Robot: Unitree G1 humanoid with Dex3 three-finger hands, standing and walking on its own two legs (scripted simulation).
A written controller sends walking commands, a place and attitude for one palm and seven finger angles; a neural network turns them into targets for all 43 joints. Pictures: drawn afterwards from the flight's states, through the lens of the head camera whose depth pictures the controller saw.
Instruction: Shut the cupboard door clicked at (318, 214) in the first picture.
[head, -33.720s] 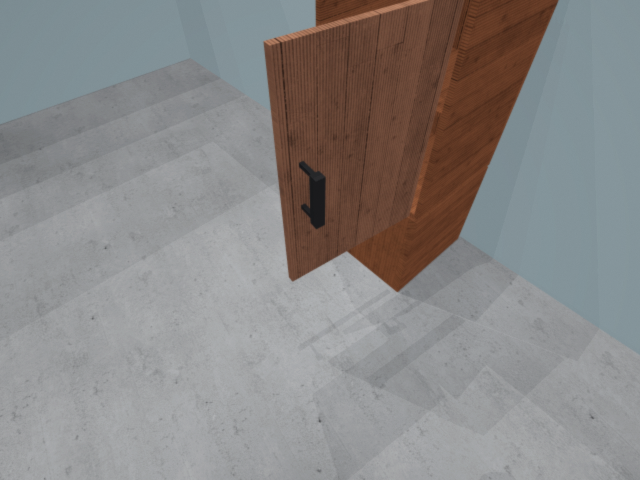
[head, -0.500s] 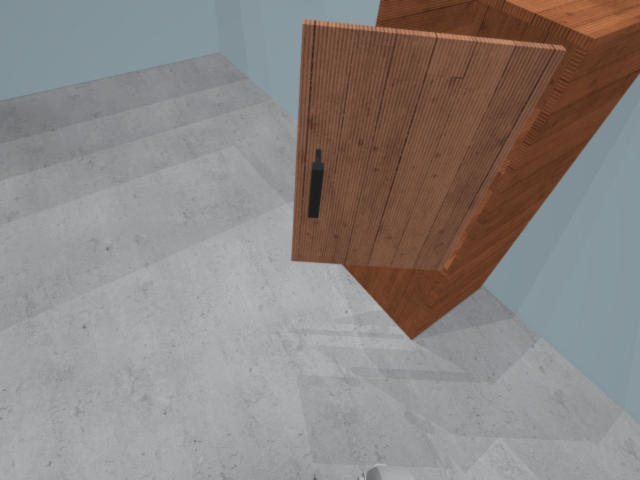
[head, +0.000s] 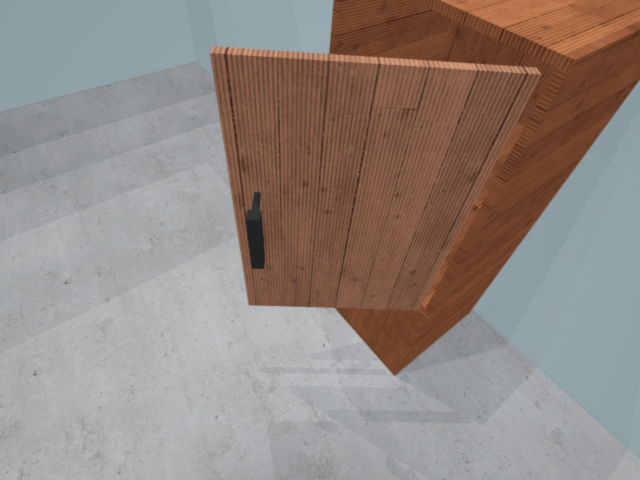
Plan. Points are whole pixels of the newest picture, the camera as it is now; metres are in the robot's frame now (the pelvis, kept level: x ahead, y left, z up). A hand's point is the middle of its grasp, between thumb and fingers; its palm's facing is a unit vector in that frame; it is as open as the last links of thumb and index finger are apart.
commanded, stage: come to a stop and stand still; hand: left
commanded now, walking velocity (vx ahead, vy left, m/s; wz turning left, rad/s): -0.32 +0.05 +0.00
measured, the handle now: (257, 231) +0.50 +0.13 -0.03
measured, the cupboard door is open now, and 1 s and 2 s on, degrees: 52 52 52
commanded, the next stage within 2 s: look again from close up in 1.00 s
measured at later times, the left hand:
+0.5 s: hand out of the picture +0.07 +0.16 -0.16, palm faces +0.05 -0.96 -0.26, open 7.4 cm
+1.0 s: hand out of the picture +0.02 +0.21 -0.16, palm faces -0.03 -0.96 -0.26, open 7.4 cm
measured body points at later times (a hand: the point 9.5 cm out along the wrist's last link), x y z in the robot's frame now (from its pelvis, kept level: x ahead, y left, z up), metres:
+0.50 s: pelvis +0.03 -0.03 +0.01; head +0.08 -0.04 +0.46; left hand +0.07 +0.21 -0.14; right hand +0.12 -0.29 -0.14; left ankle -0.02 +0.09 -0.69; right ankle +0.03 -0.15 -0.73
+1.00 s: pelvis -0.01 +0.02 +0.00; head +0.00 +0.00 +0.45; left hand +0.03 +0.26 -0.14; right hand +0.03 -0.22 -0.15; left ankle -0.01 +0.09 -0.73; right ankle +0.03 -0.15 -0.73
